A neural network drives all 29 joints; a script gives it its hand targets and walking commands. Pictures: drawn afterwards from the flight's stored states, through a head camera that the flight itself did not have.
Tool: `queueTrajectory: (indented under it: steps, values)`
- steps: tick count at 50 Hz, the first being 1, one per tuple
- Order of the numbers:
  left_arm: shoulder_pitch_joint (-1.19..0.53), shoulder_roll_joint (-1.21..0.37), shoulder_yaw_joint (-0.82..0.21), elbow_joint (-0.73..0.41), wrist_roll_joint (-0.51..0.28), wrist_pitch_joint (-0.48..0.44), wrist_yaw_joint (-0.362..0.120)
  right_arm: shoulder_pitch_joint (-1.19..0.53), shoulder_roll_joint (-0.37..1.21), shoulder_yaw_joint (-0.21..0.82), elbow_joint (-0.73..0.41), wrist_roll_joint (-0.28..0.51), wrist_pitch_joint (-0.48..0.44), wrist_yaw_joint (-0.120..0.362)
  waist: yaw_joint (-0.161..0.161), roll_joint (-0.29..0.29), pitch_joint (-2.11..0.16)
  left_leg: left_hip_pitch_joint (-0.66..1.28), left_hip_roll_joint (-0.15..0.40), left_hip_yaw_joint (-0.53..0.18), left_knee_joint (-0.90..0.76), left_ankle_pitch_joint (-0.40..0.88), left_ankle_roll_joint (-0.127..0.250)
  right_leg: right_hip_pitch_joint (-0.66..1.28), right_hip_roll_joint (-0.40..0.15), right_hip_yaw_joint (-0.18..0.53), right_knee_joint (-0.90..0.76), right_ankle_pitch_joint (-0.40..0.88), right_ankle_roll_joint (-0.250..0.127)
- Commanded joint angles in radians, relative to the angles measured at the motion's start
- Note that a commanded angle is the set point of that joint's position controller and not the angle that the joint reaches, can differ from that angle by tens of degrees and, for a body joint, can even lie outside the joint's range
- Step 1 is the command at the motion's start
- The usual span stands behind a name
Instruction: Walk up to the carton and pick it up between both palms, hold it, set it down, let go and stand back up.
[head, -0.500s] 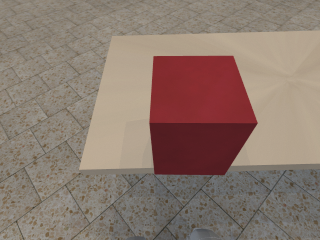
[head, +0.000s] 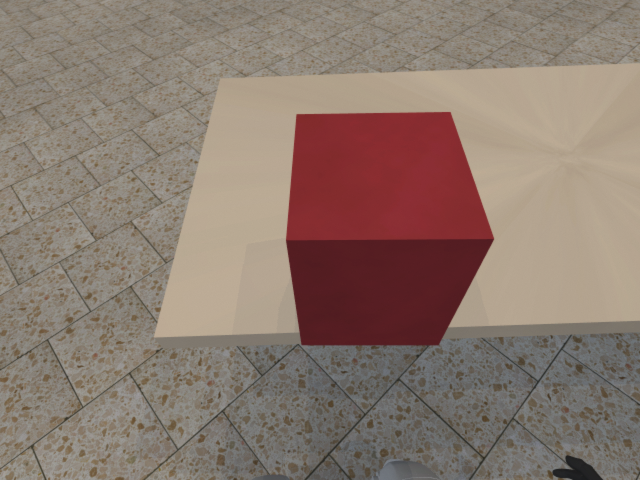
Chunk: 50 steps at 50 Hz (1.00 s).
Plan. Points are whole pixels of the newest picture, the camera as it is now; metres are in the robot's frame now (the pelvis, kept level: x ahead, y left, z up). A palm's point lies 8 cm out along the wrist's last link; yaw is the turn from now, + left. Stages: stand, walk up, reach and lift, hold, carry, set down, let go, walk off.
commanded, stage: stand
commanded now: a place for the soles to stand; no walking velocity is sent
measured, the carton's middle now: (371, 236) +0.41 -0.04 +0.05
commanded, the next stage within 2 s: reach and lift in 0.24 s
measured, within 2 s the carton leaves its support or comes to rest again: neither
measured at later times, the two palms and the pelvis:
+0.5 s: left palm (125, 475) +0.14 +0.27 -0.08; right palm out of the picture +0.11 -0.30 -0.13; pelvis +0.00 +0.00 -0.01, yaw +0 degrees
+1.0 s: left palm (133, 464) +0.15 +0.25 -0.05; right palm out of the picture +0.11 -0.29 -0.04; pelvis -0.03 +0.00 +0.01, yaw +0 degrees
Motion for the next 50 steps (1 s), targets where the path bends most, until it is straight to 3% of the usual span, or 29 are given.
queueTrajectory:
  steps: [1,12,13,14,15,18,21,25,27,30,32,36,42,45,47,50]
  values:
    - [-0.107,0.18,0.038,-0.017,0.008,-0.021,-0.005,-0.089,-0.197,-0.023,-0.019,-0.007,-0.01,0.004,0.017,0.019,-0.12,0.045,0.133,-0.186,-0.309,0.121,0.052,0.107,-0.094,0.172,-0.242,0.13,-0.056]
    - [-0.112,0.177,0.034,-0.02,0.008,-0.022,-0.005,-0.085,-0.194,-0.025,-0.014,-0.006,-0.009,0.004,0.011,0.01,-0.141,0.065,0.127,-0.174,-0.316,0.13,0.044,0.115,-0.104,0.177,-0.258,0.151,-0.059]
    - [-0.463,0.134,0.016,-0.371,0.011,0.209,0.038,-0.317,-0.062,-0.186,0.032,-0.175,-0.156,0.039,-0.029,0.13,-0.007,-0.278,0.095,0.006,-0.245,-0.286,-0.036,0.088,-0.004,-0.157,-0.007,-0.167,-0.045]
    - [-0.419,0.085,0.019,-0.382,0.038,0.323,0.05,-0.2,-0.155,-0.181,0.026,-0.192,-0.165,0.086,-0.059,0.199,0.022,-0.469,0.153,0.002,-0.277,-0.39,0.009,0.264,0.041,-0.153,0.129,-0.076,-0.03]
    - [-0.398,0.066,0.048,-0.408,0.063,0.357,0.052,-0.173,-0.182,-0.172,0.01,-0.19,-0.159,0.095,-0.064,0.217,0.013,-0.62,0.171,0.018,-0.291,-0.41,0.033,0.398,0.057,-0.162,0.198,-0.015,-0.021]
    - [-0.396,0.066,0.062,-0.517,0.056,0.432,0.032,-0.147,-0.169,-0.184,-0.058,-0.147,-0.154,0.097,-0.079,0.115,-0.034,-0.5,0.148,0.046,-0.198,-0.265,0.036,0.349,0.017,-0.136,0.117,0.033,-0.025]
    - [-0.36,0.087,0.071,-0.618,0.054,0.476,0.027,-0.107,-0.161,-0.2,-0.121,-0.091,-0.158,0.083,-0.055,0.025,-0.102,-0.312,0.132,0.032,-0.148,-0.139,0.022,0.239,-0.014,-0.114,0.033,0.093,-0.026]
    - [-0.24,0.093,0.096,-0.634,0.057,0.461,0.012,-0.039,-0.126,-0.192,-0.292,-0.047,-0.167,0.052,-0.004,-0.161,-0.178,-0.055,0.054,0.035,-0.103,0.142,-0.01,0.185,-0.027,-0.058,-0.105,0.264,-0.003]
    - [-0.166,0.085,0.121,-0.614,0.072,0.445,0.002,0.008,-0.124,-0.162,-0.361,-0.032,-0.171,0.037,0.025,-0.211,-0.195,-0.047,0.036,0.033,-0.121,0.197,-0.006,0.269,-0.022,-0.035,-0.125,0.389,0.019]
    - [-0.089,0.076,0.154,-0.572,0.097,0.428,-0.009,0.075,-0.106,-0.106,-0.393,-0.016,-0.158,0.025,0.047,-0.237,-0.202,-0.07,0.015,0.027,-0.172,0.221,-0.006,0.394,-0.022,-0.002,-0.144,0.538,0.041]
    - [-0.071,0.073,0.175,-0.565,0.104,0.41,-0.008,0.101,-0.088,-0.074,-0.394,-0.008,-0.155,0.022,0.065,-0.213,-0.202,-0.065,0.005,0.027,-0.202,0.238,-0.008,0.414,-0.02,0.016,-0.161,0.571,0.045]
    - [-0.093,0.077,0.176,-0.65,0.086,0.37,0.014,0.128,-0.064,-0.066,-0.436,0.013,-0.164,0.026,0.048,-0.107,-0.224,-0.026,-0.001,0.029,-0.236,0.269,-0.021,0.407,-0.029,0.026,-0.192,0.55,0.035]
    - [-0.086,0.03,0.109,-0.821,0.038,0.327,0.065,0.169,-0.04,-0.11,-0.491,0.026,-0.17,0.059,0.015,0.091,-0.249,0.058,0.04,0.031,-0.331,0.247,-0.028,0.339,-0.006,-0.043,-0.243,0.314,-0.005]
    - [-0.043,-0.011,0.104,-0.84,0.039,0.31,0.082,0.202,-0.065,-0.121,-0.508,0.038,-0.148,0.08,0.006,0.191,-0.202,-0.149,0.093,0.029,-0.466,0.045,0.019,0.529,0.045,-0.06,-0.208,0.293,0.001]
    - [-0.032,-0.042,0.096,-0.809,0.044,0.306,0.077,0.18,-0.09,-0.129,-0.527,0.039,-0.133,0.085,-0.005,0.222,-0.176,-0.346,0.127,0.022,-0.555,-0.075,0.057,0.705,0.081,-0.077,-0.153,0.31,0.018]
    - [-0.042,-0.073,0.08,-0.758,0.039,0.282,0.063,0.132,-0.107,-0.147,-0.572,0.031,-0.124,0.087,-0.003,0.21,-0.151,-0.537,0.151,0.015,-0.619,-0.193,0.104,0.861,0.115,-0.082,-0.094,0.298,0.043]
